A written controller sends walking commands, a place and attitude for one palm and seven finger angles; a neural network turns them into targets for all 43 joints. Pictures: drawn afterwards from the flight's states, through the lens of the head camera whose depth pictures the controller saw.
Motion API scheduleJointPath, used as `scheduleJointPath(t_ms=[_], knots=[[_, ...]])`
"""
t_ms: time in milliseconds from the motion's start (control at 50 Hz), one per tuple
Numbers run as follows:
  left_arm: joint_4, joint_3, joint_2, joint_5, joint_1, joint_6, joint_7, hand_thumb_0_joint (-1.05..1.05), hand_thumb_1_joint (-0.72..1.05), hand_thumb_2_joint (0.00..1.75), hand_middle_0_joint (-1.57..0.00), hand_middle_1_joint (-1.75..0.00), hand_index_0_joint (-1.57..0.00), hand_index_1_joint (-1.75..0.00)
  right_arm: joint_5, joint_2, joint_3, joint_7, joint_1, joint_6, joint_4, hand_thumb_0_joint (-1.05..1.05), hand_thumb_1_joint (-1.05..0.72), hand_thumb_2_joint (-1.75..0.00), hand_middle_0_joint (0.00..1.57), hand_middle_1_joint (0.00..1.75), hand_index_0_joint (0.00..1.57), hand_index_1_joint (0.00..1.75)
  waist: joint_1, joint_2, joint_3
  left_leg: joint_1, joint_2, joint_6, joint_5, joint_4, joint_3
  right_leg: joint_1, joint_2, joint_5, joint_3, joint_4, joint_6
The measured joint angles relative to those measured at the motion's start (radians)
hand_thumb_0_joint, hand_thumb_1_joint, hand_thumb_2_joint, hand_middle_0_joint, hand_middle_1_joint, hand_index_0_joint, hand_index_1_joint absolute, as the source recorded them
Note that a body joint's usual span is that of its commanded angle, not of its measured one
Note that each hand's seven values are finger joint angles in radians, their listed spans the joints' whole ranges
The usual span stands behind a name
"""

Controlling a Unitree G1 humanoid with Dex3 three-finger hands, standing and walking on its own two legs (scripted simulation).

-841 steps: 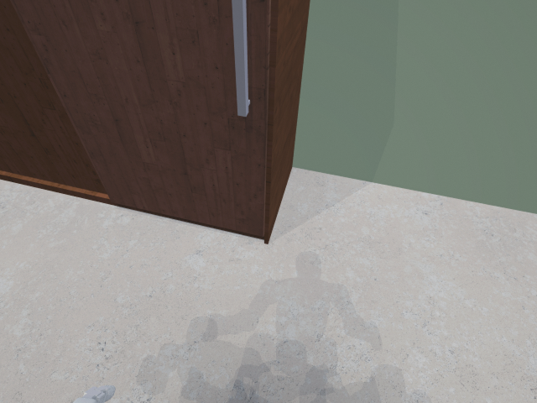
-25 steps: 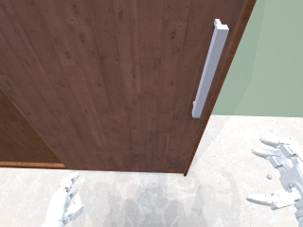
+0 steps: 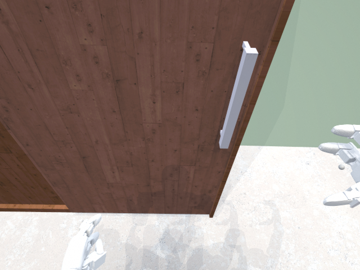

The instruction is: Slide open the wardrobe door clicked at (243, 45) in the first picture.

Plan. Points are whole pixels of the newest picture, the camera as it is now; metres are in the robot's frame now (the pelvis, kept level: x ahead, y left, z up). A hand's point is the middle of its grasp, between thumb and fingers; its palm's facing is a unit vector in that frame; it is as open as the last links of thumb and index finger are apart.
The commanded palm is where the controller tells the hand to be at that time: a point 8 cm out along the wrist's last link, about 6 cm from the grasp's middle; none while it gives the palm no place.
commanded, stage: raise the hand with hooked fingers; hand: right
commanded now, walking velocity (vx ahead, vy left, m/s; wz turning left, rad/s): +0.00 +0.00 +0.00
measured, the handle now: (233, 102) +0.52 -0.13 +0.11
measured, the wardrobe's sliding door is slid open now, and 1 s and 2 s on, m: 0.00 0.00 0.00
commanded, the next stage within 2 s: move the hooked fingers beside the handle in 0.44 s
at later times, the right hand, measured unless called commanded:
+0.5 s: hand (320, 170) +0.28 -0.25 +0.14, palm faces +0.04 +1.00 -0.06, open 13.9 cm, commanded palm +0.25 -0.30 +0.15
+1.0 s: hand (303, 149) +0.34 -0.24 +0.14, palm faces +0.03 +1.00 -0.02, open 13.9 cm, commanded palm +0.30 -0.29 +0.14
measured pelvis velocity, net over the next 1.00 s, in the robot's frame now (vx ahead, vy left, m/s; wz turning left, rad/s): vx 0.00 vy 0.02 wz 0.03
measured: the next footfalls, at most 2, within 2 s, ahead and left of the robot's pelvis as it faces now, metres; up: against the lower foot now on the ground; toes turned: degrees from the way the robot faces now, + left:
none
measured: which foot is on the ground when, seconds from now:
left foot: down 0.00-1.00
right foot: down 0.00-1.00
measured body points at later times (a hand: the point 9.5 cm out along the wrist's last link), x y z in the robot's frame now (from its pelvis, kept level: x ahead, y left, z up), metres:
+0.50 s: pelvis +0.00 +0.02 +0.00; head +0.00 +0.04 +0.45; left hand +0.18 +0.26 -0.07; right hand +0.28 -0.31 +0.14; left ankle -0.01 +0.12 -0.73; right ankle +0.01 -0.10 -0.73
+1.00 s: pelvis +0.00 +0.02 +0.00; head +0.00 +0.03 +0.45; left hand +0.14 +0.27 -0.08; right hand +0.33 -0.30 +0.14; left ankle -0.01 +0.12 -0.73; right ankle +0.01 -0.10 -0.73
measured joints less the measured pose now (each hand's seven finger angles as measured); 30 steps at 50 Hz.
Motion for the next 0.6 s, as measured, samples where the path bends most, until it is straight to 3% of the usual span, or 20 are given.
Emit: scheduleJointPath(t_ms=[100,280,460,600], knots=[[-0.014,0.018,0.02,-0.002,0.0,0.012,-0.012,0.02,0.9,0.89,-0.21,-0.3,-0.2,-0.3,0.003,0.0,0.014,0.028,0.024,0.054,0.035,-0.01,0.5,-0.3,0.3,1.2,0.3,1.2,0.017,-0.01,-0.005,-0.017,-0.001,0.001,0.004,-0.003,-0.011,-0.007,-0.002,0.007,-0.011,-0.015,0.001],[-0.008,0.032,0.01,0.006,0.005,0.005,-0.011,0.02,0.91,0.89,-0.21,-0.3,-0.2,-0.3,-0.003,0.064,-0.001,-0.023,0.069,-0.037,-0.052,-0.01,0.5,-0.3,0.3,1.2,0.3,1.2,0.007,0.018,-0.002,0.004,-0.015,0.013,-0.005,-0.003,-0.014,0.019,-0.015,-0.001,-0.013,-0.021,0.014],[-0.015,0.027,0.01,-0.002,-0.018,0.016,-0.003,0.02,0.9,0.89,-0.21,-0.3,-0.2,-0.3,-0.007,0.033,0.017,0.003,0.042,0.024,0.009,-0.01,0.5,-0.3,0.3,1.2,0.3,1.2,0.007,-0.012,-0.008,0.004,-0.015,0.017,-0.003,-0.006,-0.007,0.02,-0.015,0.007,-0.006,-0.029,0.018],[-0.011,0.025,0.003,-0.001,-0.017,0.016,-0.003,0.02,0.9,0.89,-0.21,-0.3,-0.2,-0.3,0.003,0.055,0.011,-0.001,0.048,-0.015,0.002,-0.01,0.5,-0.3,0.3,1.2,0.3,1.2,0.002,-0.007,-0.009,0.002,-0.018,0.022,-0.005,0.001,-0.008,0.021,-0.018,0.009,-0.006,-0.029,0.023]])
